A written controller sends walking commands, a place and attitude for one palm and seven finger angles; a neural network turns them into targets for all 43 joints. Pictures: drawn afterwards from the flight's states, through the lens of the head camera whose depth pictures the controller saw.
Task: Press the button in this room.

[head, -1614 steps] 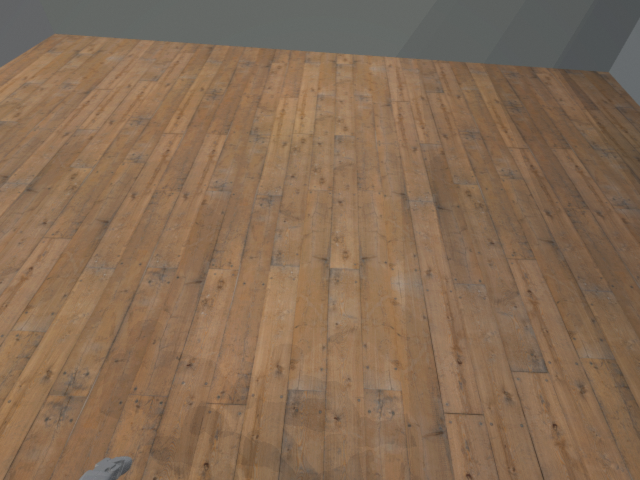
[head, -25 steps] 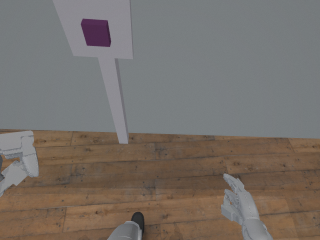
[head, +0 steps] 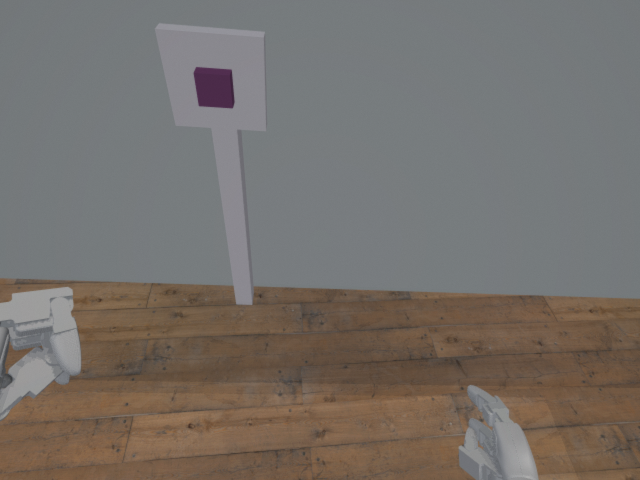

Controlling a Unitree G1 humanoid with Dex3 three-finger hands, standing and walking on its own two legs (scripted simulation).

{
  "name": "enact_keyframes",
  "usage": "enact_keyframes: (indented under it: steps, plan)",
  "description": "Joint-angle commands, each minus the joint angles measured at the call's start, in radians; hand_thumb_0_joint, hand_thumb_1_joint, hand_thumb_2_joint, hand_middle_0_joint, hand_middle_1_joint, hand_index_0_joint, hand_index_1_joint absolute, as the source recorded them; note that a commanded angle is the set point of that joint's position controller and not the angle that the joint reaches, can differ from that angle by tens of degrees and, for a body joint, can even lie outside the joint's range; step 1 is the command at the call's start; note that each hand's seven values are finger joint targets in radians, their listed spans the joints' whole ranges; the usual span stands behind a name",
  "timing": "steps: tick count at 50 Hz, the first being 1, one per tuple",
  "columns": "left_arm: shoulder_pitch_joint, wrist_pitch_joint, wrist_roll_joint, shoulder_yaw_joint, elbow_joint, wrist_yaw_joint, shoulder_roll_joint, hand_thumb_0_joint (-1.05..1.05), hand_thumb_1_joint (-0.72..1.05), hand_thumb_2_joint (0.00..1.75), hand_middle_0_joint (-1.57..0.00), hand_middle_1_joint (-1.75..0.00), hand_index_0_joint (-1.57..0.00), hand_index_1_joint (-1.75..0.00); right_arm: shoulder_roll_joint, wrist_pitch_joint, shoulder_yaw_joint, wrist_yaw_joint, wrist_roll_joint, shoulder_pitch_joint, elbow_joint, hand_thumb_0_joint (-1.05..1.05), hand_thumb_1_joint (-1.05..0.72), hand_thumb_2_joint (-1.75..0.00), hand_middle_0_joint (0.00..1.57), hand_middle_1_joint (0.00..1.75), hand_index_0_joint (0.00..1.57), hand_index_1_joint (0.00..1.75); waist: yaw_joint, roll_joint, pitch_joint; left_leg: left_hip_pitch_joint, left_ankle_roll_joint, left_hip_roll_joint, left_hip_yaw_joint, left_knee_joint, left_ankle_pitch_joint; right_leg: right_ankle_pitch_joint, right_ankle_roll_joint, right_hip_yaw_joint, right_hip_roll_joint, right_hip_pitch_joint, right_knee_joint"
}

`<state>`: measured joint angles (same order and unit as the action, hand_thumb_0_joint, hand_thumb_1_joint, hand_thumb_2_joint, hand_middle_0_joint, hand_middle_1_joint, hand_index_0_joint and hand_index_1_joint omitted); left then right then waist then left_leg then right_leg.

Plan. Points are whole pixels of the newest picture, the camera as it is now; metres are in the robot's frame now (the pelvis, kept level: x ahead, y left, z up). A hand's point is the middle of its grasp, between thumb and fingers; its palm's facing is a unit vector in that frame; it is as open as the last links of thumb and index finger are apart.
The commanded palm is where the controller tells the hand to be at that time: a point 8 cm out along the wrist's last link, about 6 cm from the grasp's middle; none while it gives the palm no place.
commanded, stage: stop stepping back and stand still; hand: left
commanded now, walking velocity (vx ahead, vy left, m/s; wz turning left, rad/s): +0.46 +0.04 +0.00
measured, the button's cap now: (215, 87) +0.81 +0.24 +0.09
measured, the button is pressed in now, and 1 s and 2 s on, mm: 0 0 0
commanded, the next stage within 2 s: let the arm hang, fingers relaxed in 0.96 s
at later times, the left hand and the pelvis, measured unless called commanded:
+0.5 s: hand out of the picture +0.06 +0.27 +0.20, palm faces +0.44 -0.79 -0.43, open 3.1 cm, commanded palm +0.01 +0.30 +0.18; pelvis -0.11 +0.02 +0.01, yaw +1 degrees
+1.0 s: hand out of the picture +0.06 +0.27 +0.19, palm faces +0.42 -0.78 -0.47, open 3.1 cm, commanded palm +0.00 +0.30 +0.18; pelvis -0.12 +0.02 +0.00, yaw +2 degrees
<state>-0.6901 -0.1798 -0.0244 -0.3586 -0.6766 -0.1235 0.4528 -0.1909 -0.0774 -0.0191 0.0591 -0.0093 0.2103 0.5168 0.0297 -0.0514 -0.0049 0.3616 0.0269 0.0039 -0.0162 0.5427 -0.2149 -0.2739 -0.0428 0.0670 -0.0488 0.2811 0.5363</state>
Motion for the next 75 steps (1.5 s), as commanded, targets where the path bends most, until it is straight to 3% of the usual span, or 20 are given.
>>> enact_keyframes:
  steps: [1,10,12,13,14,23,25,27,29,37,40,45,50,52,53,55,58,61,66,75]
  plan:
    - [0.045,-0.062,-0.022,-0.147,-0.083,-0.052,0.104,0.0,0.9,0.9,-1.3,-1.5,-1.3,-1.5,-0.152,-0.018,0.083,0.014,0.012,-0.093,-0.097,0.0,-0.9,-0.9,0.2,0.3,0.2,0.3,-0.029,-0.145,-0.024,0.099,-0.036,0.022,0.045,0.568,-0.243,-0.709,-0.169,-0.596,0.427,0.276,-0.475]
    - [0.314,-0.061,0.013,-0.01,-0.066,-0.055,0.043,0.0,0.9,0.9,-1.3,-1.5,-1.3,-1.5,-0.137,-0.071,0.042,0.046,0.025,-0.039,-0.04,0.0,-0.9,-0.9,0.2,0.3,0.2,0.3,0.015,0.076,0.057,-0.199,0.031,-0.01,-0.07,-0.089,-0.237,-0.391,-0.022,-0.068,0.174,0.214,-0.051]
    - [0.331,-0.09,0.031,-0.048,-0.237,-0.067,0.077,0.0,0.9,0.9,-1.3,-1.5,-1.3,-1.5,-0.161,-0.101,0.05,0.034,0.028,-0.041,-0.078,0.0,-0.9,-0.9,0.2,0.3,0.2,0.3,0.008,0.492,0.03,-0.166,0.176,-0.354,0.513,-0.408,-0.641,-0.265,0.057,0.002,0.01,0.382,0.577]
    - [0.34,-0.104,0.046,-0.097,-0.28,-0.064,0.13,0.0,0.9,0.9,-1.3,-1.5,-1.3,-1.5,-0.142,-0.117,0.053,0.018,0.032,-0.069,-0.083,0.0,-0.9,-0.9,0.2,0.3,0.2,0.3,-0.004,0.36,-0.013,-0.018,0.238,-0.403,0.58,-0.455,-0.579,-0.175,0.053,-0.106,0.035,0.379,0.764]
    - [0.206,-0.105,0.056,-0.153,-0.187,-0.051,0.15,0.0,0.9,0.9,-1.3,-1.5,-1.3,-1.5,-0.142,-0.122,0.077,0.004,0.029,-0.084,-0.064,0.0,-0.9,-0.9,0.2,0.3,0.2,0.3,-0.037,0.201,0.054,-0.034,0.217,-0.358,0.401,-0.363,-0.384,-0.101,0.055,-0.085,0.047,0.335,0.845]
    - [0.14,-0.073,0.018,-0.105,-0.005,-0.045,0.065,0.0,0.9,0.9,-1.3,-1.5,-1.3,-1.5,-0.132,-0.08,0.06,0.018,0.032,-0.057,-0.033,0.0,-0.9,-0.9,0.2,0.3,0.2,0.3,-0.035,0.346,-0.015,0.275,0.063,-0.214,0.084,-0.337,-0.511,-0.236,0.012,0.148,-0.011,-0.187,0.18]
    - [0.185,-0.046,0.022,-0.096,0.016,-0.041,0.071,0.0,0.9,0.9,-1.3,-1.5,-1.3,-1.5,-0.116,-0.065,0.061,0.021,0.017,-0.068,-0.028,0.0,-0.9,-0.9,0.2,0.3,0.2,0.3,-0.054,0.127,0.015,0.317,0.025,-0.111,-0.008,0.021,-0.444,-0.263,-0.019,0.047,0.046,-0.293,-0.081]
    - [0.238,-0.037,0.007,-0.088,-0.015,-0.03,0.11,0.0,0.9,0.9,-1.3,-1.5,-1.3,-1.5,-0.128,-0.058,0.076,0.02,-0.003,-0.101,-0.039,0.0,-0.9,-0.9,0.2,0.3,0.2,0.3,-0.046,-0.297,-0.035,0.427,-0.004,0.019,0.017,0.667,-0.255,-0.335,-0.154,-0.597,0.413,-0.101,-0.411]
    - [0.268,-0.091,-0.005,-0.193,-0.097,-0.018,0.23,0.0,0.9,0.9,-1.3,-1.5,-1.3,-1.5,-0.117,-0.082,0.058,-0.004,0.034,-0.078,-0.002,0.0,-0.9,-0.9,0.2,0.3,0.2,0.3,0.008,-0.172,0.01,0.323,-0.051,-0.064,0.012,0.792,-0.124,0.03,-0.204,-0.489,0.417,0.008,-0.345]
    - [0.196,-0.113,0.016,-0.093,-0.142,-0.059,0.08,0.0,0.9,0.9,-1.3,-1.5,-1.3,-1.5,-0.106,-0.115,0.057,0.052,0.027,-0.084,-0.013,0.0,-0.9,-0.9,0.2,0.3,0.2,0.3,-0.014,0.015,0.032,-0.186,0.011,-0.015,-0.096,-0.063,-0.1,-0.274,-0.074,-0.129,0.226,0.096,-0.164]
    - [0.258,-0.136,0.021,-0.101,-0.21,-0.071,0.079,0.0,0.9,0.9,-1.3,-1.5,-1.3,-1.5,-0.143,-0.119,0.067,0.046,0.021,-0.055,-0.046,0.0,-0.9,-0.9,0.2,0.3,0.2,0.3,-0.009,0.446,0.019,-0.287,0.15,-0.354,0.45,-0.325,-0.205,-0.307,0.037,0.003,0.035,0.313,0.358]
    - [0.094,-0.099,0.006,-0.13,-0.107,-0.047,0.071,0.0,0.9,0.9,-1.3,-1.5,-1.3,-1.5,-0.116,-0.119,0.062,0.003,0.008,-0.049,-0.034,0.0,-0.9,-0.9,0.2,0.3,0.2,0.3,-0.021,0.245,0.018,-0.112,0.122,-0.275,0.17,-0.244,0.096,-0.135,0.054,-0.019,0.086,0.142,0.3]
    - [0.059,-0.08,0.002,-0.118,-0.092,-0.037,0.071,0.0,0.9,0.9,-1.3,-1.5,-1.3,-1.5,-0.123,-0.09,0.053,-0.003,0.009,-0.079,-0.061,0.0,-0.9,-0.9,0.2,0.3,0.2,0.3,-0.02,0.186,0.023,0.115,0.046,-0.192,0.037,-0.172,-0.201,-0.042,0.051,0.022,0.053,-0.199,-0.039]
    - [0.083,-0.072,-0.002,-0.14,-0.082,-0.04,0.105,0.0,0.9,0.9,-1.3,-1.5,-1.3,-1.5,-0.108,-0.074,0.053,0.002,0.01,-0.086,-0.07,0.0,-0.9,-0.9,0.2,0.3,0.2,0.3,-0.01,-0.033,-0.004,0.126,-0.007,-0.068,-0.02,0.06,-0.243,-0.134,-0.024,-0.258,0.202,-0.109,-0.246]
    - [0.16,0.101,0.099,0.22,0.717,0.094,-0.069,0.0,0.9,0.9,-1.3,-1.5,-1.3,-1.5,-0.172,-0.073,0.08,-0.083,0.011,-0.075,0.136,0.0,-0.9,-0.9,0.2,0.3,0.2,0.3,0.003,-0.08,0.024,0.163,-0.043,-0.068,-0.028,0.268,-0.211,0.348,-0.086,-0.283,0.422,0.002,-0.125]
    - [0.217,0.168,0.07,0.226,0.75,0.113,-0.082,0.0,0.9,0.9,-1.23,-1.42,-1.23,-1.42,-0.112,0.026,0.07,-0.077,0.004,0.028,0.137,0.0,-0.9,-0.9,0.2,0.3,0.2,0.3,0.018,-0.127,0.064,0.0,-0.05,-0.078,0.014,0.281,-0.294,0.036,-0.103,-0.251,0.354,0.152,-0.154]
    - [0.292,0.169,0.066,0.254,0.892,0.105,-0.105,0.0,0.9,0.9,-1.12,-1.3,-1.12,-1.3,-0.107,0.065,0.058,-0.084,0.029,0.039,0.135,0.0,-0.9,-0.9,0.2,0.3,0.2,0.3,-0.004,-0.257,0.022,0.067,-0.026,-0.029,-0.019,0.2,-0.254,0.28,-0.104,-0.153,0.296,0.006,-0.093]
    - [0.345,0.174,0.058,0.278,1.077,0.107,-0.093,0.0,0.9,0.9,-1.01,-1.18,-1.01,-1.18,-0.116,0.08,0.063,-0.076,0.035,0.049,0.18,0.0,-0.9,-0.9,0.2,0.3,0.2,0.3,-0.001,-0.21,0.043,-0.058,-0.014,-0.032,0.007,0.021,0.001,0.451,-0.046,-0.1,0.248,-0.047,-0.03]
    - [0.378,0.181,0.041,0.302,1.344,0.106,-0.097,0.0,0.9,0.9,-0.82,-0.98,-0.82,-0.98,-0.112,0.072,0.035,-0.053,0.035,0.019,0.287,0.0,-0.9,-0.9,0.2,0.3,0.2,0.3,-0.033,0.232,0.026,-0.065,0.002,-0.117,0.065,-0.103,0.161,0.175,0.015,-0.074,0.158,-0.1,-0.067]
    - [0.402,0.172,0.035,0.319,1.605,0.105,-0.127,0.0,0.9,0.9,-0.49,-0.62,-0.49,-0.62,-0.086,0.084,0.039,-0.038,0.03,0.117,0.434,0.0,-0.9,-0.9,0.2,0.3,0.2,0.3,-0.024,0.088,-0.006,-0.129,-0.011,-0.108,0.027,-0.168,0.007,0.055,-0.007,-0.079,0.175,-0.107,-0.223]
